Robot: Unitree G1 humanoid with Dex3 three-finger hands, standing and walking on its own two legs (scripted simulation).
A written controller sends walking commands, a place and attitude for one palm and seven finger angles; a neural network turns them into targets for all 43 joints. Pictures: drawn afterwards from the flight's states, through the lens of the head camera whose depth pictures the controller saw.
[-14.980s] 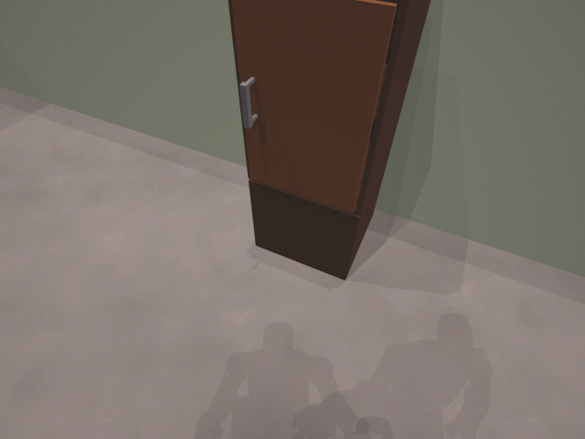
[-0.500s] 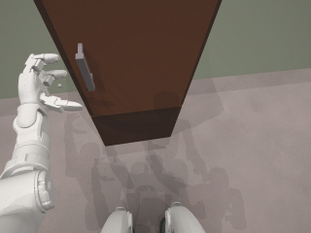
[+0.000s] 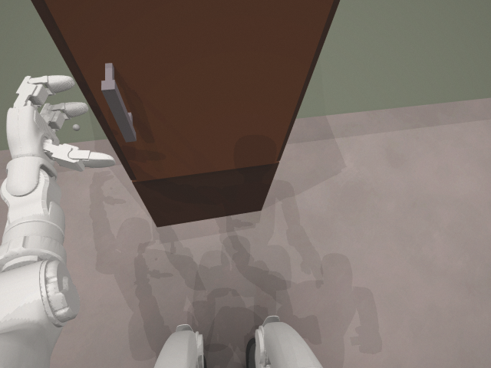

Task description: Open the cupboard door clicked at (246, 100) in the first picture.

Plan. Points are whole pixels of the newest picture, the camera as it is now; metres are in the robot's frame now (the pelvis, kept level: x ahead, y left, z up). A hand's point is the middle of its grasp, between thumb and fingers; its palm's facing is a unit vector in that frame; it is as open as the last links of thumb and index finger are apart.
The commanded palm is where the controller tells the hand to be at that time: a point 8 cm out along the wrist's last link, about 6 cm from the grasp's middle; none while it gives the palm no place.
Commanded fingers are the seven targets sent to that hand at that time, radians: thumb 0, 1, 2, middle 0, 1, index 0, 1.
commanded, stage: move the hooked fingers beside the handle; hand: left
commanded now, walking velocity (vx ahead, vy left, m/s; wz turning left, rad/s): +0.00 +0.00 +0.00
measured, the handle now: (120, 105) +0.53 +0.18 +0.05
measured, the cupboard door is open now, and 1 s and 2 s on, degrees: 0 0 0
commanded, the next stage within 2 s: slide the fingers in behind the handle in 0.46 s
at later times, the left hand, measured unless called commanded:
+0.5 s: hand (76, 122) +0.49 +0.24 +0.05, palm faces +0.16 -0.99 -0.02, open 14.0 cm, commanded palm +0.46 +0.28 +0.05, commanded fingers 0.00 -0.50 0.30 -0.30 -1.20 -0.30 -1.20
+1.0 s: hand (92, 127) +0.48 +0.22 +0.05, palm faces +0.18 -0.98 +0.00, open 14.2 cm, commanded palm +0.46 +0.24 +0.05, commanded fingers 0.00 -0.50 0.30 -0.30 -1.20 -0.30 -1.20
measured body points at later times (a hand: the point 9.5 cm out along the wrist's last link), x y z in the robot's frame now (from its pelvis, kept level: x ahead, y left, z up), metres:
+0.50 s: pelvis +0.00 +0.01 +0.00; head +0.14 +0.03 +0.43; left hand +0.48 +0.29 +0.06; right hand +0.02 -0.25 -0.12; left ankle +0.00 +0.10 -0.66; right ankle +0.02 -0.10 -0.66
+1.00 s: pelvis +0.00 +0.01 +0.00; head +0.13 +0.03 +0.43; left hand +0.47 +0.27 +0.05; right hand +0.02 -0.25 -0.12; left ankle +0.00 +0.10 -0.66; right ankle +0.02 -0.10 -0.66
